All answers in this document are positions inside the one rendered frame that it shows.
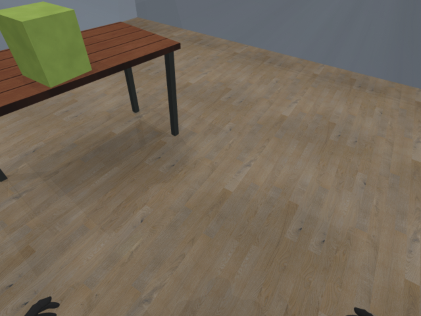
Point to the carton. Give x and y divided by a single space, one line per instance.
45 41

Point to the robot left hand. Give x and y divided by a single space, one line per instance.
42 305

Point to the table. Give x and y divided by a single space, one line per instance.
110 49

